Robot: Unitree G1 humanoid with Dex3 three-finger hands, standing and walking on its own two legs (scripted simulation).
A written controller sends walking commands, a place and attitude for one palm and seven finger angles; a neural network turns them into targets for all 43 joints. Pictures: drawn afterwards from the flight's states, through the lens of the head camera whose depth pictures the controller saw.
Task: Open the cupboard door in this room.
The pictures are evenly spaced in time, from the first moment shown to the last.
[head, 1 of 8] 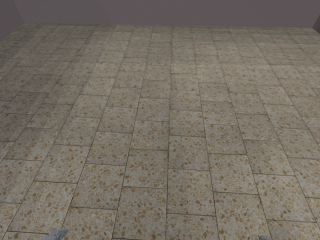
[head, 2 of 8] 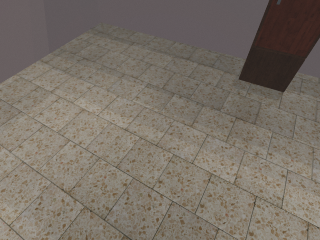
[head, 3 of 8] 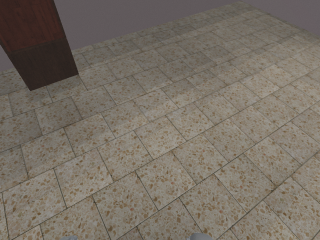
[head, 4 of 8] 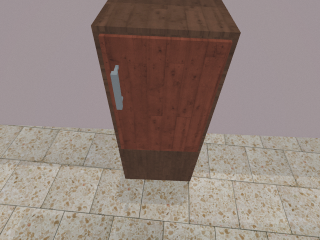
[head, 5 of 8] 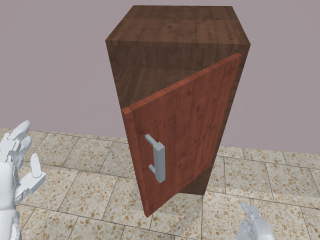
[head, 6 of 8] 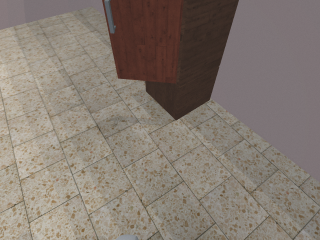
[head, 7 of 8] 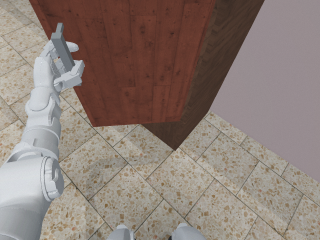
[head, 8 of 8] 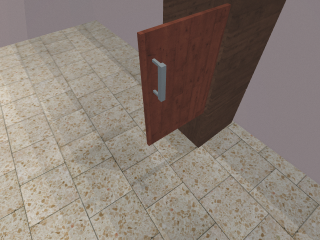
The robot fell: no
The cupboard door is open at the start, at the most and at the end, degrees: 0 88 88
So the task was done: yes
